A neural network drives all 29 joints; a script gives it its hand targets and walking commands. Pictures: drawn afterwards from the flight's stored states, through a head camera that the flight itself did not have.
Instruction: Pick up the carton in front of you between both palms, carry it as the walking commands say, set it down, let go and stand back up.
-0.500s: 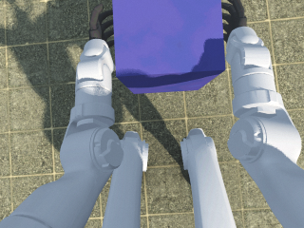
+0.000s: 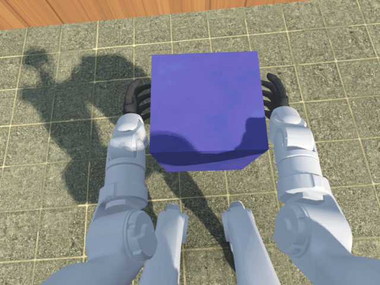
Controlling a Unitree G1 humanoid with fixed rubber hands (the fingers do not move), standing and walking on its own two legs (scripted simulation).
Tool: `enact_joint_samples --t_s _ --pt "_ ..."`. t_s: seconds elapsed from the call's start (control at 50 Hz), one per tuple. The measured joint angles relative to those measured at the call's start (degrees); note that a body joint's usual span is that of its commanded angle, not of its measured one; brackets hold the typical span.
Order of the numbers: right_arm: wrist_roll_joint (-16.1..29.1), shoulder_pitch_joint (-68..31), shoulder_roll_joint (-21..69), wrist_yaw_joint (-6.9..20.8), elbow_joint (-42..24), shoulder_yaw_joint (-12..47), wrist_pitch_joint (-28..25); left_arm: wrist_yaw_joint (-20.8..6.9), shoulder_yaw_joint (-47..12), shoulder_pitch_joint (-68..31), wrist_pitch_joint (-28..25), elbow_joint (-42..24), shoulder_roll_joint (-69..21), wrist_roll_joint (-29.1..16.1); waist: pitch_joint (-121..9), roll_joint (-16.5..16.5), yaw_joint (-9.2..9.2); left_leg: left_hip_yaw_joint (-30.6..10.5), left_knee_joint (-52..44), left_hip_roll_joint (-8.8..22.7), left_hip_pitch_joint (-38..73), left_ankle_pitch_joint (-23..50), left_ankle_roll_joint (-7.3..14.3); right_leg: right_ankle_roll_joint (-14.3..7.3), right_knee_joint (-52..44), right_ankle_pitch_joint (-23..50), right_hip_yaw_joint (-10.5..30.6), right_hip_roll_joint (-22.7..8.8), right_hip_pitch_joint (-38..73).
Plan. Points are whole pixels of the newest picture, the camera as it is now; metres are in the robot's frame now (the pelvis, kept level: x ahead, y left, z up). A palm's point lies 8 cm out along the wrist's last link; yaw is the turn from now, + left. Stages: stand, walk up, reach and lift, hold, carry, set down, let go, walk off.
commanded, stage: reach and lift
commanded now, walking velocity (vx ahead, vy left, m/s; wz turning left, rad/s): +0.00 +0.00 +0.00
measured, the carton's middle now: (204, 122) +0.46 -0.01 -0.11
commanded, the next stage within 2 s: hold in 1.88 s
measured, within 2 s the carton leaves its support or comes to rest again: neither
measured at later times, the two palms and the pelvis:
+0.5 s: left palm (98, 109) +0.40 +0.15 +0.11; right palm (313, 101) +0.40 -0.15 +0.11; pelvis +0.05 +0.00 +0.14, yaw +0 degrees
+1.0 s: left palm (42, 100) +0.36 +0.15 +0.22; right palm (373, 91) +0.35 -0.15 +0.21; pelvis +0.07 +0.00 +0.19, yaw +0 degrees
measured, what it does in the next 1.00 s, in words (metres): rises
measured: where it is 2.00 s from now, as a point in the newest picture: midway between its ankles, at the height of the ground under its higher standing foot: (204, 257)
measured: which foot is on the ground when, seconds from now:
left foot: down 0.00-1.00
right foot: down 0.00-1.00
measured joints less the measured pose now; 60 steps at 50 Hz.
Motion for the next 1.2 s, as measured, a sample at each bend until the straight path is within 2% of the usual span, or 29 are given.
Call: enact_joint_samples --t_s 0.28,0.5,0.66,0.82,0.98,1.2 --pt "-0.2 12.5 3.3 0.3 -2.1 1.5 -2.3 -0.7 -2.6 12.4 -2.2 -1.6 -2.5 0.3 0.3 -0.1 -0.46 -1.1 -17.1 0.6 22.5 3.5 1.1 -0.6 -17.4 3.3 0.5 -0.9 22.9" --pt "0.0 22.9 5.2 0.6 -5.6 4.2 -2.0 -1.0 -5.7 22.6 -1.9 -4.8 -4.3 0.3 2.8 -0.2 -0.44 -1.5 -33.1 1.6 43.8 7.4 2.0 -1.1 -33.4 7.2 1.2 -1.8 44.1" --pt "0.4 30.4 6.4 0.5 -9.7 6.7 0.6 -1.5 -8.8 29.6 0.8 -8.3 -4.8 0.3 4.3 -0.4 -0.31 -1.8 -45.6 2.5 60.6 10.9 2.4 -1.5 -45.8 10.7 1.6 -2.5 60.9" --pt "0.5 36.1 7.2 -0.5 -15.9 10.5 6.9 -2.4 -12.9 34.0 6.9 -12.6 -3.5 0.1 6.7 -0.7 -0.25 -2.2 -56.1 3.4 76.7 14.2 2.7 -1.9 -56.4 13.9 1.6 -3.1 77.1" --pt "-2.2 34.8 7.5 0.7 -15.5 9.7 12.0 -3.7 -12.1 32.7 12.1 -12.3 -3.8 3.2 9.7 -0.9 -0.14 -2.1 -59.1 3.6 84.3 15.3 2.8 -2.1 -59.2 15.0 1.6 -3.3 84.7" --pt "-3.3 31.8 8.3 1.5 -16.3 7.6 12.6 -4.5 -9.7 29.9 12.8 -13.3 -4.6 4.3 13.2 -0.8 -0.05 -1.9 -58.3 3.7 84.9 15.5 2.6 -2.1 -58.5 15.3 1.5 -3.1 85.2"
